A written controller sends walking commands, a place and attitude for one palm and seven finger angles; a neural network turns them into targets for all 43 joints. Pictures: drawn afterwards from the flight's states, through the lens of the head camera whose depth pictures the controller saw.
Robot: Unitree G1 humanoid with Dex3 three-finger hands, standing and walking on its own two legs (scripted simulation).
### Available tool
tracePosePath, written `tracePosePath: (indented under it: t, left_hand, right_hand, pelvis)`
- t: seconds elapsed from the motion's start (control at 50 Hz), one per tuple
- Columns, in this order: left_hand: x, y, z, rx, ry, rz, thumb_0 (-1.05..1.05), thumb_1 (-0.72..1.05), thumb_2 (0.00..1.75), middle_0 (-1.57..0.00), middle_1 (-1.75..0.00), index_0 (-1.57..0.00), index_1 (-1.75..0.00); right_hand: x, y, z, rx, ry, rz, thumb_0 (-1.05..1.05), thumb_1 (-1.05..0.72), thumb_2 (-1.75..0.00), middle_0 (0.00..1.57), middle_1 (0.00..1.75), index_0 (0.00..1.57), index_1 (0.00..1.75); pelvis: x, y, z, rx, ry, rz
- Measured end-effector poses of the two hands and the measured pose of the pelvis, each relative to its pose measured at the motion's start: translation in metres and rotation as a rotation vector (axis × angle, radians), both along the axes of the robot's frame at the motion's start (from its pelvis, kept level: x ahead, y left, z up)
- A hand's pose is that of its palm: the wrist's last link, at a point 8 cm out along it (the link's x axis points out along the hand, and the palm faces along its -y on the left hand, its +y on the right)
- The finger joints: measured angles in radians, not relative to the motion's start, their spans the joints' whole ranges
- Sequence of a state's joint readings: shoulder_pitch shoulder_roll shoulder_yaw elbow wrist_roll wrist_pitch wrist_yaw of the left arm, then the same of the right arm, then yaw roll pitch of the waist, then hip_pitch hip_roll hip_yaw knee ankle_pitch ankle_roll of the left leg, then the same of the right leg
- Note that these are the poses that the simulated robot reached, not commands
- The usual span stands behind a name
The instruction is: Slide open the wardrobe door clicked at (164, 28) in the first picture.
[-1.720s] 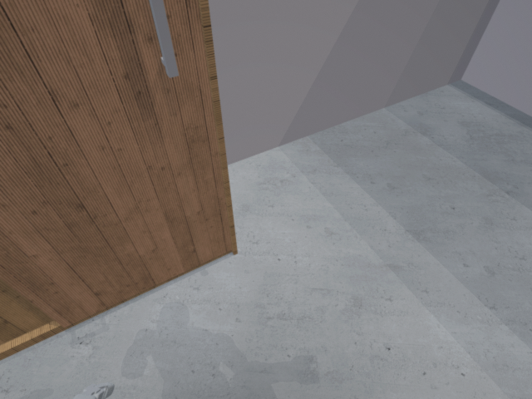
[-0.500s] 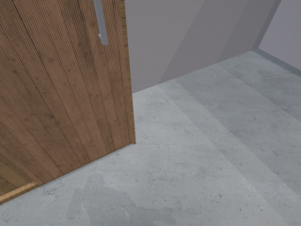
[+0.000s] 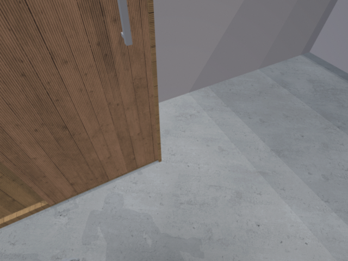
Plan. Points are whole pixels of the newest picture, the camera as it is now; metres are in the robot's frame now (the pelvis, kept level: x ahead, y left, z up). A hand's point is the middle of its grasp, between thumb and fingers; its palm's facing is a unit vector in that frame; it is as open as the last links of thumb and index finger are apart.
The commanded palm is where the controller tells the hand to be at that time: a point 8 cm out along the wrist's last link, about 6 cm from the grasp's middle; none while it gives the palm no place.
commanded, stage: turn to face it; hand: right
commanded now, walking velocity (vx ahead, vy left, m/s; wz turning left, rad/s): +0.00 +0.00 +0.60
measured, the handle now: (120, 3) +0.75 +0.20 +0.24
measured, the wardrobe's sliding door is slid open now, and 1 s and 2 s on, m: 0.00 0.00 0.00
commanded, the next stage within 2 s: take the last steps up to it in 0.86 s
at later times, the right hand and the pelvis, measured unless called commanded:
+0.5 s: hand out of the picture +0.07 -0.17 -0.17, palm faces -0.19 +0.95 -0.25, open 7.4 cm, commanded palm none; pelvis -0.03 +0.02 -0.01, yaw +14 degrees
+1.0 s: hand out of the picture +0.14 -0.20 -0.17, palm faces -0.40 +0.90 -0.19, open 7.4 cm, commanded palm none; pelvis -0.02 -0.05 +0.00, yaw +27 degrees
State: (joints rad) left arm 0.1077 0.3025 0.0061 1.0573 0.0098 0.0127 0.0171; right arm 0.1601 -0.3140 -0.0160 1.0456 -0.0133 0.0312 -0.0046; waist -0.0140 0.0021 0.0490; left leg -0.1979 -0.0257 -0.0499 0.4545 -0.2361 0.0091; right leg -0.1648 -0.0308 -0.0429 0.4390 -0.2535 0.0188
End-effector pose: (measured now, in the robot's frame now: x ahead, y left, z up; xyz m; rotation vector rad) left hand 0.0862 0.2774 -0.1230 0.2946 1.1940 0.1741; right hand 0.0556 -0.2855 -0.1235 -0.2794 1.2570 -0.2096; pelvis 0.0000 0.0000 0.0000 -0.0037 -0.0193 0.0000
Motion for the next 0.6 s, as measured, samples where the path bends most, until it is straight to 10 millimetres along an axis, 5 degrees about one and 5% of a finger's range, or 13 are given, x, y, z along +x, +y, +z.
tracePosePath:
  t: [0.2, 0.34, 0.6]
  left_hand:
    - [-0.05, -0.021, -0.022, -0.065, 0.009, 0.133, 0.01, 0.9, 0.9, -0.2, -0.3, -0.2, -0.3]
    - [-0.084, -0.008, -0.047, -0.11, 0.039, 0.222, 0.01, 0.9, 0.9, -0.2, -0.3, -0.2, -0.3]
    - [-0.093, 0.004, -0.01, -0.056, -0.025, 0.325, 0.01, 0.91, 0.9, -0.2, -0.3, -0.2, -0.3]
  right_hand:
    - [0.01, 0.034, -0.024, 0.082, 0.021, 0.087, 0.01, -0.9, -0.9, 0.2, 0.3, 0.2, 0.3]
    - [0.023, 0.062, -0.024, 0.07, -0.029, 0.153, 0.01, -0.9, -0.9, 0.2, 0.3, 0.2, 0.3]
    - [0.022, 0.067, -0.01, 0.084, 0.036, 0.236, 0.01, -0.9, -0.9, 0.21, 0.3, 0.2, 0.3]
  pelvis:
    - [-0.013, 0.0, -0.015, -0.02, 0.009, 0.102]
    - [-0.02, 0.017, -0.028, -0.012, 0.005, 0.181]
    - [-0.026, 0.01, -0.003, -0.012, 0.042, 0.299]
